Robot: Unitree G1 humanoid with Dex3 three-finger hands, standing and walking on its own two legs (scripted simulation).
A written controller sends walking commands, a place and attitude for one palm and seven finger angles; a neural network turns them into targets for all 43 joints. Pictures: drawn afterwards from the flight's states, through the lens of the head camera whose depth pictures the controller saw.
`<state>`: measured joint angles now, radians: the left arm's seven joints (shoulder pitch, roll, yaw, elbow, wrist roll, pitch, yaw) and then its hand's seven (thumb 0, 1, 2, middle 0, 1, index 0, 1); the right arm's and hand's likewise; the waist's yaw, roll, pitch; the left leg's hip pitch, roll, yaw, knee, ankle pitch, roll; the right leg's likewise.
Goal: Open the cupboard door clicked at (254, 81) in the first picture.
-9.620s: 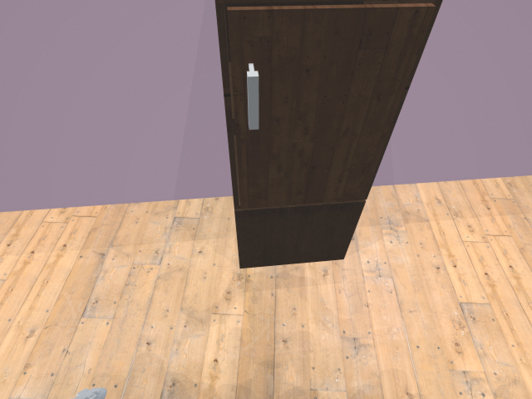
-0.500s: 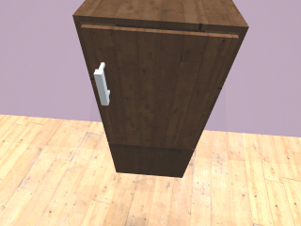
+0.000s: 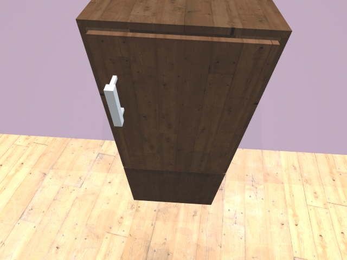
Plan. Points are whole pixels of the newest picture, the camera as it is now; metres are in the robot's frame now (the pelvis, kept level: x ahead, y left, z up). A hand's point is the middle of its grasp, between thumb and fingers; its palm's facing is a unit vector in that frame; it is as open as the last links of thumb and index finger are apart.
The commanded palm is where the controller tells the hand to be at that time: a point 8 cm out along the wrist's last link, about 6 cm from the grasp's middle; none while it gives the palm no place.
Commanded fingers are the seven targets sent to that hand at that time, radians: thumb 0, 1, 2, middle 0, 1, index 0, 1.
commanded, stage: come to a stop and stand still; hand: left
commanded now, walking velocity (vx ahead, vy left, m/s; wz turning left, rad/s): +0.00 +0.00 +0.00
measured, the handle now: (116, 101) +0.48 +0.19 +0.08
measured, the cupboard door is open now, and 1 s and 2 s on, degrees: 0 0 0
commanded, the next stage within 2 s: look again from close up in 0.48 s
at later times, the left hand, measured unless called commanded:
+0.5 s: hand out of the picture -0.02 +0.19 -0.17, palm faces +0.03 -0.98 -0.20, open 7.4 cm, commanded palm none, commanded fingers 0.00 0.90 0.90 -0.20 -0.30 -0.20 -0.30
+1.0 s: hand out of the picture -0.06 +0.16 -0.18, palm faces +0.05 -0.99 -0.13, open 7.4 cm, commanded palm none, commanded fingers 0.00 0.90 0.90 -0.20 -0.30 -0.20 -0.30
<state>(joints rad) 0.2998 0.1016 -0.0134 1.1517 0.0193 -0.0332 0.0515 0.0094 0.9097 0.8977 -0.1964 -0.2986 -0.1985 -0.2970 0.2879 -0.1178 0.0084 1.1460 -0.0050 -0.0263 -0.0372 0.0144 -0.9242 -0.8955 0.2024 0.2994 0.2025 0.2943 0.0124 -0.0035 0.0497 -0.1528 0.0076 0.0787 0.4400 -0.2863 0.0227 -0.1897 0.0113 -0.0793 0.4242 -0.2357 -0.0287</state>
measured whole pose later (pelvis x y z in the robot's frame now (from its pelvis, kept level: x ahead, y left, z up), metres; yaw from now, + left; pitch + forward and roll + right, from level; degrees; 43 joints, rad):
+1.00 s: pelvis -0.04 +0.02 +0.00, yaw +0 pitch -2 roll +0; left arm 0.34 0.10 -0.02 1.12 0.02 -0.01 0.04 0.00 0.91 0.90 -0.20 -0.30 -0.20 -0.30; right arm 0.33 -0.11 0.01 1.13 -0.01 -0.03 -0.03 0.00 -0.91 -0.90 0.20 0.30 0.20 0.29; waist 0.01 -0.01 0.02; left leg -0.16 -0.03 0.09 0.42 -0.23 0.06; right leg -0.21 -0.03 -0.07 0.44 -0.19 0.00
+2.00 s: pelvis -0.03 +0.00 -0.06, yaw +4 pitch +10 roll -2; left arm 0.36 0.29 0.25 0.01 -0.34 -0.29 -0.40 0.01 0.19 0.59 -0.25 -0.76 -0.25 -0.75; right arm 0.23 -0.19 0.05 0.57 0.04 -0.21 -0.05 0.01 -0.90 -0.90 0.21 0.30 0.21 0.30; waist 0.01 0.04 -0.10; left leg -0.68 0.02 -0.01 0.99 -0.49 0.02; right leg -0.66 0.01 -0.14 0.92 -0.44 -0.05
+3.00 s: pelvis -0.02 +0.02 -0.02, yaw +3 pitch +3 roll -2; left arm -0.12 0.47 0.44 0.38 -0.34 -0.06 -0.52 -0.01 -0.50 0.30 -0.30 -1.20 -0.30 -1.20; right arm 0.29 -0.29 0.06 0.58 0.06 -0.22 -0.09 0.01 -0.90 -0.90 0.21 0.30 0.21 0.30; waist 0.01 0.03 -0.04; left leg -0.35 -0.02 0.04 0.65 -0.35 0.06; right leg -0.36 -0.01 -0.09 0.60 -0.29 -0.01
